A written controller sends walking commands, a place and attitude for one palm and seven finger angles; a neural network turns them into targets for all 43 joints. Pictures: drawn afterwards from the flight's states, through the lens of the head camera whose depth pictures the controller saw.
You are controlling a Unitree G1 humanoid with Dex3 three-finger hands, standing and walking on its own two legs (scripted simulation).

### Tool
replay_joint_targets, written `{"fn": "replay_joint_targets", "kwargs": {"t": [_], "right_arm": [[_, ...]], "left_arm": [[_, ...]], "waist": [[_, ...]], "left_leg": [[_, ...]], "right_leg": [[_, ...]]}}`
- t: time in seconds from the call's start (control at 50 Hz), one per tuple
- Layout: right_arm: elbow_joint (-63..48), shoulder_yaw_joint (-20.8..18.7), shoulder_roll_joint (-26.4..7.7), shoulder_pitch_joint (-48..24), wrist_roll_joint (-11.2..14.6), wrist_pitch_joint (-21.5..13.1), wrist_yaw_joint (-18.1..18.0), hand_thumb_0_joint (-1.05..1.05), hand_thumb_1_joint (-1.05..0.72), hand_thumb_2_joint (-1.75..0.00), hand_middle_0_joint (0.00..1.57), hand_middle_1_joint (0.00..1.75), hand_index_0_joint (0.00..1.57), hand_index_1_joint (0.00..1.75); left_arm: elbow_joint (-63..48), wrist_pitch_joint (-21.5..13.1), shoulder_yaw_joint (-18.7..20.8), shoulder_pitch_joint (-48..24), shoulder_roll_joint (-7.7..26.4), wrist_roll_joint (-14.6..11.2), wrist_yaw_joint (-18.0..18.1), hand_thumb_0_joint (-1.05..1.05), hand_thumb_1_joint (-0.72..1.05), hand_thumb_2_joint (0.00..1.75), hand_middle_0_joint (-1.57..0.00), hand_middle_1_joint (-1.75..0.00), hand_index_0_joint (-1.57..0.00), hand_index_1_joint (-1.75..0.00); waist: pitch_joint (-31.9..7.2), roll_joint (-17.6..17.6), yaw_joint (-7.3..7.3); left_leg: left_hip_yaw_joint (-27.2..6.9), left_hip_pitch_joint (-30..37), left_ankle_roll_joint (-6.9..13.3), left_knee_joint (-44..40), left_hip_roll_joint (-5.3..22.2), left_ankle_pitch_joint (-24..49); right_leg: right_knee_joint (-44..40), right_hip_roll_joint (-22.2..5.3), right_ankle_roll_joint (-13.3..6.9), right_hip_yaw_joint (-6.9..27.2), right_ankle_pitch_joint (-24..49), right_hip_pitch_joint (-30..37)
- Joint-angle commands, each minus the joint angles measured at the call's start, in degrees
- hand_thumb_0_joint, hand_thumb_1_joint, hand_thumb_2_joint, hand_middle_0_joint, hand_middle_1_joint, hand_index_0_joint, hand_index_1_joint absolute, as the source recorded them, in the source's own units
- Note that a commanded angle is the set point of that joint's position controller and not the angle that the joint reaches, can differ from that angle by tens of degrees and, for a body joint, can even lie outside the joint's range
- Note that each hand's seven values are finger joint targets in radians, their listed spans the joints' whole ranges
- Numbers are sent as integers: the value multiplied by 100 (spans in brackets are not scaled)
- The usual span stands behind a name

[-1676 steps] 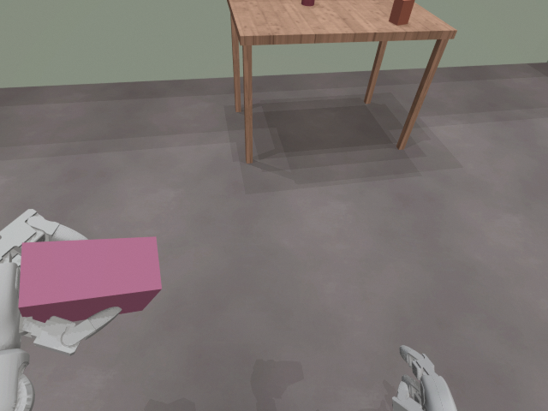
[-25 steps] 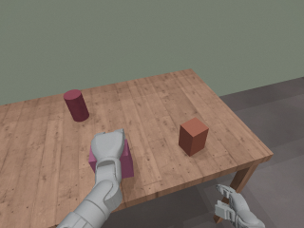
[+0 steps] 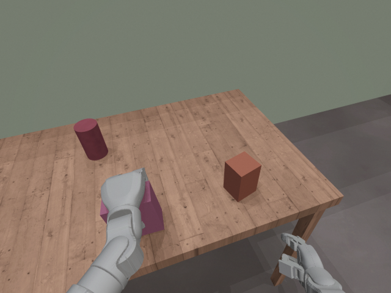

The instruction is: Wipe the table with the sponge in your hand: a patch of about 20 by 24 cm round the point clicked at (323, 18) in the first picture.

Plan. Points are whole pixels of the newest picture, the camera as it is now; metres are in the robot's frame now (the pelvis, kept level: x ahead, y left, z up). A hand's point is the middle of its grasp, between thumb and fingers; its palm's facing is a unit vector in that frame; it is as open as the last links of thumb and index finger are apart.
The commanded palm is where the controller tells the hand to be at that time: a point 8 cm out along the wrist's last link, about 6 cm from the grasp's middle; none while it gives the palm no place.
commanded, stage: slide back across to the middle lane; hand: left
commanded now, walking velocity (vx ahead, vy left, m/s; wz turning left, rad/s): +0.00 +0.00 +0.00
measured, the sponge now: (137, 216) +0.29 +0.18 -0.02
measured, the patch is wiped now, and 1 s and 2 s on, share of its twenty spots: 0.90 1.00 1.00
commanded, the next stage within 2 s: wipe forward along the middle lane in 0.34 s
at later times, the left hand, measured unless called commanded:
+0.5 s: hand (107, 215) +0.26 +0.23 +0.04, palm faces +0.01 -0.14 -0.99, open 10.2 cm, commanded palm +0.23 +0.23 +0.08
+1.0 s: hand (107, 197) +0.31 +0.25 +0.03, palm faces -0.07 -0.07 -1.00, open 10.1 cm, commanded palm +0.29 +0.25 +0.07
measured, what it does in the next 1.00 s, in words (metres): stands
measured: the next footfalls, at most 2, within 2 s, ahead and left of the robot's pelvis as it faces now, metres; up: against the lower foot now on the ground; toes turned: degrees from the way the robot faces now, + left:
none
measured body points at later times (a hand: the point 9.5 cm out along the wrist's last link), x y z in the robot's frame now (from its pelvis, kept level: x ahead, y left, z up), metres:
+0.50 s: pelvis +0.00 +0.00 +0.00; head -0.03 -0.03 +0.45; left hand +0.25 +0.23 +0.09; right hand +0.25 -0.20 -0.07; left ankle -0.01 +0.13 -0.74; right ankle +0.01 -0.09 -0.74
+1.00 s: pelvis -0.01 +0.00 +0.00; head -0.01 -0.03 +0.45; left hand +0.31 +0.25 +0.08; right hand +0.20 -0.22 -0.10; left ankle -0.01 +0.13 -0.74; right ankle +0.01 -0.09 -0.74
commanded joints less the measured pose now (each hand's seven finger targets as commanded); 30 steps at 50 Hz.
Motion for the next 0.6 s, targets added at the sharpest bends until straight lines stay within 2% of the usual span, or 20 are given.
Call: {"fn": "replay_joint_targets", "kwargs": {"t": [0.0, 0.02, 0.06, 0.1, 0.12, 0.14, 0.16, 0.2, 0.24, 0.26, 0.28, 0.32, 0.36, 0.38, 0.42, 0.46, 0.48, 0.52, 0.56, 0.58], "right_arm": [[-1124, -201, -518, -1452, -12, -381, -12, 0, -90, -90, 20, 30, 20, 30], [-1123, -203, -503, -1423, -12, -405, -5, 0, -90, -90, 20, 30, 20, 30], [-1125, -199, -539, -1445, -28, -424, -5, 0, -90, -90, 20, 30, 20, 30], [-1111, -192, -517, -1438, -28, -448, -16, 0, -90, -90, 20, 30, 20, 30], [-1095, -196, -539, -1423, -31, -466, -23, 0, -90, -90, 20, 30, 20, 30], [-1088, -187, -534, -1460, -34, -485, -39, 0, -90, -90, 20, 30, 20, 30], [-1060, -200, -571, -1458, -46, -490, -50, 0, -90, -90, 20, 30, 20, 30], [-1072, -198, -543, -1433, -40, -534, -64, 0, -90, -90, 20, 30, 20, 30], [-1053, -203, -559, -1393, -56, -581, -85, 0, -90, -90, 20, 30, 20, 30], [-1033, -207, -592, -1366, -73, -591, -100, 0, -90, -90, 20, 30, 20, 30], [-1049, -205, -562, -1346, -74, -605, -115, 0, -90, -90, 20, 30, 20, 30], [-1048, -201, -547, -1330, -79, -646, -120, 0, -90, -90, 20, 30, 20, 30], [-1012, -233, -588, -1307, -108, -681, -127, 0, -90, -90, 20, 30, 20, 30], [-1051, -214, -552, -1284, -108, -680, -127, 0, -90, -90, 20, 30, 20, 30], [-1028, -236, -556, -1286, -116, -704, -139, 0, -90, -90, 20, 30, 20, 30], [-956, -241, -617, -1259, -120, -724, -170, 0, -90, -90, 20, 30, 20, 30], [-970, -233, -593, -1219, -113, -720, -199, 0, -90, -90, 20, 30, 20, 30], [-860, -213, -603, -1202, -107, -719, -262, 0, -90, -90, 20, 30, 20, 30], [-829, -224, -639, -1176, -117, -737, -312, 0, -90, -90, 20, 30, 20, 30], [-845, -213, -611, -1140, -104, -744, -333, 0, -90, -90, 20, 30, 20, 30]], "left_arm": [[-989, 35, 715, -611, 912, 116, -30, 0, 10, 130, -120, -160, -120, -160], [-1007, -18, 716, -360, 889, 96, -47, 0, 10, 130, -120, -160, -120, -160], [-1214, -99, 1027, -173, 1196, 78, -77, 0, 10, 130, -120, -160, -120, -160], [-1249, -99, 785, -345, 1015, 132, -109, 0, 10, 130, -120, -160, -120, -160], [-1269, -107, 897, -271, 1120, 118, -125, 0, 10, 130, -120, -160, -120, -160], [-1295, -108, 812, -328, 1068, 130, -157, 0, 10, 130, -120, -160, -120, -160], [-1377, -116, 1057, -461, 1307, 137, -175, 0, 10, 130, -120, -160, -120, -160], [-1360, -155, 865, -382, 1123, 144, -215, 0, 10, 130, -120, -160, -120, -160], [-1388, -248, 985, -271, 1225, 125, -247, 0, 10, 130, -120, -160, -120, -160], [-1417, -300, 1269, -210, 1488, 114, -250, 0, 10, 130, -120, -160, -120, -160], [-1438, -345, 1172, -128, 1357, 111, -257, 0, 10, 130, -120, -160, -120, -160], [-1434, -457, 1161, 77, 1308, 103, -256, 0, 10, 130, -120, -160, -120, -160], [-1527, -563, 1497, 226, 1601, 124, -228, 0, 10, 130, -120, -160, -120, -160], [-1553, -578, 1329, 261, 1416, 119, -228, 0, 10, 130, -120, -160, -120, -160], [-1570, -589, 1115, 62, 1222, 144, -236, 0, 10, 130, -120, -160, -120, -160], [-1467, -582, 1357, -117, 1477, 174, -207, 0, 10, 130, -120, -160, -120, -160], [-1355, -548, 1208, -258, 1323, 165, -210, 0, 10, 130, -120, -160, -120, -160], [-1024, -538, 1084, -798, 1253, 232, -222, 0, 10, 130, -120, -160, -120, -160], [-945, -568, 1325, -1023, 1533, 284, -198, 0, 10, 130, -120, -160, -120, -160], [-849, -572, 1147, -1186, 1346, 320, -210, 0, 10, 130, -120, -160, -120, -160]], "waist": [[-1034, -488, 252], [-1001, -591, 256], [-962, -520, 280], [-754, -556, 197], [-676, -598, 205], [-596, -530, 187], [-620, -518, 189], [-538, -463, 173], [-654, -455, 200], [-663, -429, 228], [-784, -380, 233], [-717, -445, 243], [-733, -386, 288], [-747, -377, 268], [-619, -495, 199], [-535, -425, 183], [-533, -476, 142], [-290, -589, 49], [-415, -459, 97], [-526, -364, 73]], "left_leg": [[-142, 46, 245, -329, -269, 1284], [-135, 56, 241, -312, -276, 1366], [-175, 62, 218, -361, -277, 1329], [-140, 76, 235, -373, -268, 1269], [-171, 83, 231, -391, -261, 1242], [-156, 127, 241, -391, -269, 1216], [-208, 171, 249, -426, -267, 1189], [-175, 192, 265, -416, -273, 1179], [-179, 216, 268, -425, -281, 1202], [-217, 225, 267, -461, -282, 1174], [-169, 218, 277, -442, -287, 1222], [-180, 197, 254, -441, -285, 1248], [-229, 244, 245, -452, -276, 1259], [-195, 201, 257, -465, -270, 1254], [-200, 207, 261, -461, -263, 1202], [-252, 220, 256, -494, -252, 1093], [-211, 168, 277, -507, -248, 998], [-231, 104, 264, -537, -239, 762], [-268, 139, 263, -570, -246, 679], [-236, 125, 273, -562, -244, 653]], "right_leg": [[-445, -80, -212, 432, 1555, 962], [-465, -81, -203, 485, 1766, 1020], [-511, -79, -215, 613, 1811, 1058], [-589, -84, -189, 600, 1626, 911], [-631, -78, -189, 594, 1483, 875], [-693, -85, -184, 628, 1402, 811], [-735, -54, -215, 693, 1274, 796], [-735, -66, -194, 589, 1199, 733], [-730, -74, -190, 597, 1309, 820], [-753, -52, -212, 662, 1234, 842], [-692, -81, -188, 585, 1352, 939], [-705, -86, -186, 601, 1446, 916], [-725, -57, -222, 677, 1404, 907], [-697, -80, -194, 570, 1397, 932], [-778, -72, -185, 585, 1254, 783], [-838, -33, -215, 640, 1016, 636], [-831, -49, -182, 518, 896, 619], [-907, -41, -171, 468, 490, 329], [-891, -19, -207, 484, 289, 307], [-814, -34, -199, 331, 276, 310]]}}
